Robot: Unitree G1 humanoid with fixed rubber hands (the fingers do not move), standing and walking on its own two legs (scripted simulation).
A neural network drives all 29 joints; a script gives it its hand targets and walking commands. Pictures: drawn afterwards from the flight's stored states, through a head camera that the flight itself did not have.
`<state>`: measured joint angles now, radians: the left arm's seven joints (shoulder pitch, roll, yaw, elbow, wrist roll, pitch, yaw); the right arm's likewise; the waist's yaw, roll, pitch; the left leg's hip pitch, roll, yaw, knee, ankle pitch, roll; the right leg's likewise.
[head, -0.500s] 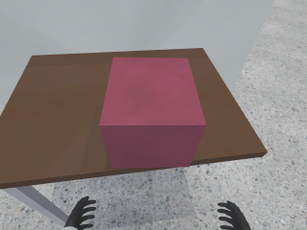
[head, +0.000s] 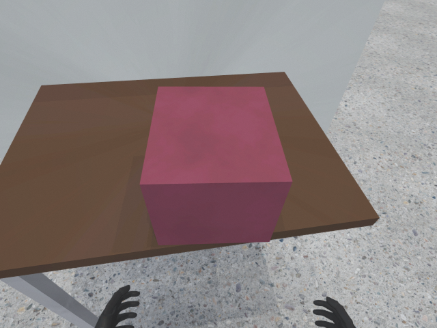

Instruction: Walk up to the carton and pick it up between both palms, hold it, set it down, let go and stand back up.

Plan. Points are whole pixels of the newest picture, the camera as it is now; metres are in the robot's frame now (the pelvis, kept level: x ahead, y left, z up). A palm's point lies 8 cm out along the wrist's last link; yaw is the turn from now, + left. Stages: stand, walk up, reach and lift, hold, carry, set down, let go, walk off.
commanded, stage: let go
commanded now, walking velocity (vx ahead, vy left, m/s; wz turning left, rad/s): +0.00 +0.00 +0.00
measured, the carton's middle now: (213, 163) +0.44 +0.03 +0.06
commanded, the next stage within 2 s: stand in 0.06 s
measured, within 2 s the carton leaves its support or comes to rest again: neither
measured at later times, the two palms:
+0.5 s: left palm out of the picture +0.04 +0.30 -0.12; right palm out of the picture +0.07 -0.29 -0.11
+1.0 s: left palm out of the picture +0.04 +0.29 -0.12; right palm out of the picture +0.06 -0.27 -0.11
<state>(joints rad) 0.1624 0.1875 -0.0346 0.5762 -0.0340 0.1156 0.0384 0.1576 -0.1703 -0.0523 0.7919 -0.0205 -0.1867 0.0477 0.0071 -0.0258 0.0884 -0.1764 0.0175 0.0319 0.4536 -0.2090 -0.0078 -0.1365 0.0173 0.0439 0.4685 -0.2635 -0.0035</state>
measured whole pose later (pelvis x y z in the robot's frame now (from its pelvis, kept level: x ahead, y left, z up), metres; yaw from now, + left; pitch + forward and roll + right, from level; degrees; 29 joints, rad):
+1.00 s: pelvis +0.00 +0.01 +0.01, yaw +1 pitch -4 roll +0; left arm 0.20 0.30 0.01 1.12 0.02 -0.02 0.00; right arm 0.16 -0.31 0.00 1.14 -0.01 -0.02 0.01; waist 0.00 -0.01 0.02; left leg -0.13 0.00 0.02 0.38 -0.17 0.01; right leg -0.07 0.00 0.04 0.36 -0.21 0.01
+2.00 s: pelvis +0.00 +0.01 +0.01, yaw +1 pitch -4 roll +0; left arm 0.16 0.31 0.00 1.13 0.01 -0.01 0.00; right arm 0.12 -0.31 0.00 1.17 -0.01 -0.01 0.00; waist 0.00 -0.02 0.05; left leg -0.13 0.01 0.01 0.35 -0.16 0.00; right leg -0.07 0.01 0.04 0.34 -0.20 0.01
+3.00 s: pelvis +0.03 +0.00 +0.01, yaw +0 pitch -3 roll +0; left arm 0.12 0.29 0.02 1.14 0.01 -0.01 0.00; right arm 0.11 -0.30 0.00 1.15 -0.01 -0.01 -0.01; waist -0.01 -0.01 0.06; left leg -0.09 0.02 0.01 0.34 -0.19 -0.01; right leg -0.03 0.01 0.05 0.32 -0.23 0.00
